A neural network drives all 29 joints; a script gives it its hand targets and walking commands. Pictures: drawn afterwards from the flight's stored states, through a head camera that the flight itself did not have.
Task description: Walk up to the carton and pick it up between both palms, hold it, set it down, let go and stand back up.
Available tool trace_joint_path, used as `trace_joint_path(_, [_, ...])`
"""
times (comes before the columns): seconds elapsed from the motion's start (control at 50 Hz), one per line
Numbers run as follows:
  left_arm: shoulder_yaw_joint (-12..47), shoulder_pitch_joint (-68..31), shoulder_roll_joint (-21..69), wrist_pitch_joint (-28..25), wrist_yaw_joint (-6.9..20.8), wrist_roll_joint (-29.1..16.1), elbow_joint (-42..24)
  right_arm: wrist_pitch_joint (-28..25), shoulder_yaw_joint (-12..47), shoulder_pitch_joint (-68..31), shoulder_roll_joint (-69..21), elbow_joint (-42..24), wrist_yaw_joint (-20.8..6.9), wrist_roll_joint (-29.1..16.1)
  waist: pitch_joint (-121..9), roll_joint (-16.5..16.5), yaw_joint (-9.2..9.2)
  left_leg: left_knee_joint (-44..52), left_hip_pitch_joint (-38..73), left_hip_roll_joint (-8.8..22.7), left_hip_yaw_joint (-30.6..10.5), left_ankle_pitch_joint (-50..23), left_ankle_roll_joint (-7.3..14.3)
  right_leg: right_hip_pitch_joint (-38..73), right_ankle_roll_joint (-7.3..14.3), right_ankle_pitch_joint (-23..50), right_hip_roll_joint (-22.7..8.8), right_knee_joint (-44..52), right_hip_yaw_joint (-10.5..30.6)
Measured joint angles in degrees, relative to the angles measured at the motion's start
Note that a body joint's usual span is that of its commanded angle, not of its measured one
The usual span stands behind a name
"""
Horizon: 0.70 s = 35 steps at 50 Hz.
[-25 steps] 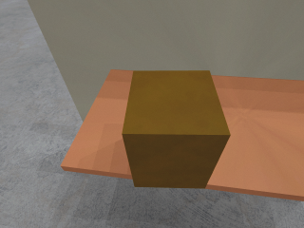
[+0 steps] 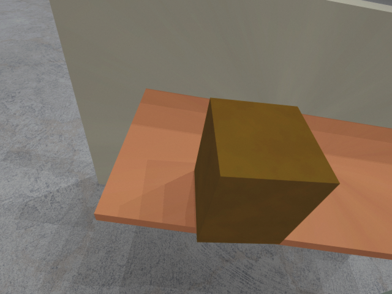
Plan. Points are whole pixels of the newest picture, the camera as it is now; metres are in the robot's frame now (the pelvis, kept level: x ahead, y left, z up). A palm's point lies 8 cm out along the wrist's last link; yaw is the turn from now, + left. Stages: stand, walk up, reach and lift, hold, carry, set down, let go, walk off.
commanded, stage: walk up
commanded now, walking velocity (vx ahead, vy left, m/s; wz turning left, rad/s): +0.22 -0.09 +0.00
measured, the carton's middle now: (246, 174) +0.37 -0.13 +0.06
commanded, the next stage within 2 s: none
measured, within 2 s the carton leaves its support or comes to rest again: neither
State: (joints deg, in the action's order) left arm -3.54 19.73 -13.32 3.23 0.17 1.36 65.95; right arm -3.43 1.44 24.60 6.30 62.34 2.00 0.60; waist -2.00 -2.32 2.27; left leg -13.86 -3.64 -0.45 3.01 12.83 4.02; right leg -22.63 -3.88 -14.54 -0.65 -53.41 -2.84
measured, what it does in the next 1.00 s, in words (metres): steps on the spot: right foot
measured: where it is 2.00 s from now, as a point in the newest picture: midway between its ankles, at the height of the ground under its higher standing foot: outside the picture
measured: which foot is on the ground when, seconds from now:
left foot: down 0.00-0.36, up 0.38-1.00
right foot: up 0.00-0.32, down 0.34-1.00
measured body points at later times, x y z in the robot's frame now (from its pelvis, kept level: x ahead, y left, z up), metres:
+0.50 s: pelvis +0.09 -0.10 -0.01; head +0.11 -0.13 +0.44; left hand +0.13 +0.13 -0.16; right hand +0.03 -0.32 -0.18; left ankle +0.01 +0.05 -0.69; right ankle +0.14 -0.17 -0.75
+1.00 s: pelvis +0.01 -0.05 -0.02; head +0.01 -0.04 +0.43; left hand +0.08 +0.23 -0.16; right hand +0.04 -0.32 -0.16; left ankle -0.05 +0.07 -0.75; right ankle +0.14 -0.17 -0.75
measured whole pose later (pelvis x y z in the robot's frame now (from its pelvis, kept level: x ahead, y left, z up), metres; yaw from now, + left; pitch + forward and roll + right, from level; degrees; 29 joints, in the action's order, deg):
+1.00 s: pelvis +0.01 -0.05 -0.02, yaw +2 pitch +0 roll +0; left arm -3.0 11.5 -15.0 2.3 -2.1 1.4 54.5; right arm 4.0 -2.3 17.4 14.3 56.9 0.4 1.0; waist -1.1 -1.7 -0.5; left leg -31.8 -9.9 0.3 1.7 23.5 -1.1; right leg -22.2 1.1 -0.5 -4.1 -22.3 -7.4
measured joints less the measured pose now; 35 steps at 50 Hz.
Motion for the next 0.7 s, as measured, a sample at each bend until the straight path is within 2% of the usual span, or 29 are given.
trace_joint_path(0.08, [0.0, -5.0, -0.9, -1.1, 0.0, -0.2, -1.6, -0.7, -0.1, 2.0, -0.7, 1.5, 0.1, 0.3, 1.7, 0.5, 0.91, -0.8, 1.3, 1.2, -0.4, 1.3, -0.7, -3.8, -0.3, -1.2, -0.6, -1.4, -0.7])
trace_joint_path(0.18, [0.4, -9.8, 0.1, -1.2, 0.2, -0.4, -3.4, -0.7, -0.4, 5.1, -0.7, 3.9, -0.2, 0.9, 3.0, 0.6, 1.31, -3.0, 3.1, 2.2, -0.1, 4.5, -1.9, -8.0, 0.1, 1.4, -2.3, 1.3, -1.0])
trace_joint_path(0.24, [1.5, -12.2, 1.7, -1.5, 0.0, -1.0, -4.9, -0.3, 0.1, 5.5, -1.4, 4.9, 0.1, 0.5, 4.5, 0.4, 0.84, -4.3, 4.0, 2.0, 0.4, 6.3, -2.6, -7.1, 1.4, 3.5, -2.7, 9.0, -0.9])
trace_joint_path(0.3, [2.4, -13.5, 3.4, -2.3, -0.3, -1.1, -5.9, -0.1, 0.1, 4.6, -1.5, 5.2, 0.0, 0.5, 5.8, 0.5, 1.15, -6.8, 4.0, 1.3, 0.7, 8.8, -3.7, -4.3, 2.4, 5.5, -2.4, 16.0, -2.3])
trace_joint_path(0.32, [2.6, -13.6, 3.9, -2.8, -0.5, -1.2, -6.0, 0.0, 0.0, 4.4, -1.4, 5.2, 0.0, 0.5, 5.9, 0.6, 1.23, -8.4, 3.6, 1.2, 0.7, 10.0, -4.0, -2.5, 2.7, 7.3, -2.0, 18.9, -2.8])
trace_joint_path(0.34, [2.6, -13.6, 4.4, -3.4, -0.6, -1.2, -6.0, 0.1, 0.0, 4.2, -1.1, 5.4, 0.0, 0.4, 6.1, 1.1, 1.05, -10.9, 2.9, 1.2, 0.5, 11.6, -4.3, -0.2, 4.3, 7.0, -1.6, 21.9, -3.3])
trace_joint_path(0.38, [2.8, -13.8, 6.2, -5.0, -1.0, -0.9, -5.4, 0.4, -0.2, 1.8, 0.4, 5.6, 0.2, 0.0, 7.7, 4.8, 0.26, -19.5, -0.1, 3.5, -0.9, 14.2, -3.6, 1.5, 7.0, 4.0, 0.8, 22.9, -4.7])
trace_joint_path(0.4, [2.9, -13.4, 6.4, -5.5, -1.1, -0.7, -5.3, 0.6, -0.3, 0.7, 0.7, 5.2, 0.3, -0.3, 8.4, 5.3, -0.19, -24.3, -1.9, 3.2, -1.7, 16.4, -3.3, 2.3, 7.7, 3.7, 1.1, 23.0, -4.9])
trace_joint_path(0.46, [3.1, -10.6, 5.7, -5.6, -2.0, -1.1, -4.7, 2.0, -1.1, -2.1, 1.3, 4.3, 0.4, -0.5, 7.4, 3.7, -1.74, -33.3, -7.0, 1.2, -2.3, 20.3, -3.1, 5.5, 8.5, 4.5, 0.1, 25.5, -4.5])
trace_joint_path(0.52, [2.9, -7.3, 4.9, -4.9, -2.7, -1.2, -4.9, 4.6, -2.8, -5.6, 3.7, 3.0, 0.1, 0.3, 6.5, 2.7, -3.55, -40.1, -12.7, -0.1, -3.3, 17.4, -4.1, 7.9, 8.2, 5.8, -1.2, 28.4, -3.5])
trace_joint_path(0.56, [2.7, -5.8, 4.6, -4.3, -3.1, -1.5, -4.9, 6.2, -3.9, -8.5, 5.8, 1.2, 0.0, 0.5, 7.3, 3.0, -4.11, -43.5, -16.5, -0.4, -5.1, 15.4, -5.2, 8.4, 8.0, 6.7, -1.9, 29.2, -2.6])
trace_joint_path(0.7, [1.6, -3.1, 2.3, -1.7, -3.3, -0.7, -5.4, 9.1, -5.9, -13.0, 9.9, -4.4, -2.5, 0.7, 7.8, 4.8, -3.77, -51.1, -25.3, -0.6, -10.5, 5.6, -7.5, 5.5, 7.2, 8.2, -4.5, 28.2, -1.2])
